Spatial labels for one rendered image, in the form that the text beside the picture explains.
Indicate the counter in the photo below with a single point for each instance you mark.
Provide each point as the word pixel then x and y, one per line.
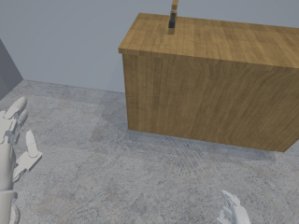
pixel 225 82

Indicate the left robot hand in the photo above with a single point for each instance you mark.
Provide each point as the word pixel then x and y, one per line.
pixel 10 124

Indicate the left robot forearm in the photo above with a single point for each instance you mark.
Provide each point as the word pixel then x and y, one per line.
pixel 9 212

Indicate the tap lever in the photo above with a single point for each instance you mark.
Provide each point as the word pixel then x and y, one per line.
pixel 171 23

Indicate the right robot hand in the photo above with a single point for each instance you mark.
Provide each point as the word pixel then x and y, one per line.
pixel 238 215

